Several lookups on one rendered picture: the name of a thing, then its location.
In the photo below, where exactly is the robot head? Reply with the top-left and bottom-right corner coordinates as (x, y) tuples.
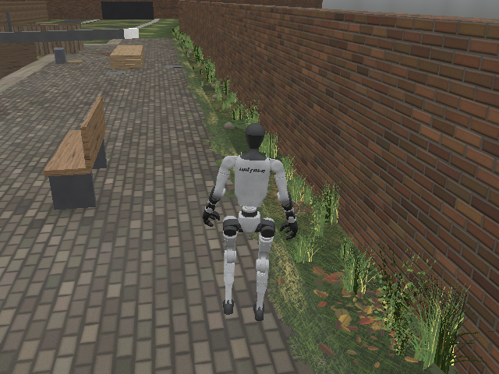
(240, 123), (267, 161)

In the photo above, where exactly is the robot right thigh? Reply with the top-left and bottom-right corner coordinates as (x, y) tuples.
(256, 217), (275, 273)

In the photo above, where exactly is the robot right hand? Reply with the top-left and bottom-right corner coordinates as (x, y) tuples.
(280, 221), (298, 240)

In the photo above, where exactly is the robot left upper arm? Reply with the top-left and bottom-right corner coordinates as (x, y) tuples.
(213, 156), (237, 198)

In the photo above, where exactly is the right robot forearm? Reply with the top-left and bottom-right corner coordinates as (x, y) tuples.
(281, 190), (296, 223)

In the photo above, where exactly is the robot right upper arm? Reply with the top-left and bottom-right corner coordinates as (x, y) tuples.
(269, 158), (289, 203)

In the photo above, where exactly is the robot left hand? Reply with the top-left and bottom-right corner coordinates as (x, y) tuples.
(202, 210), (220, 227)

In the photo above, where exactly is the left robot forearm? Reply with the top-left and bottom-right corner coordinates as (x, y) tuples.
(205, 186), (220, 213)

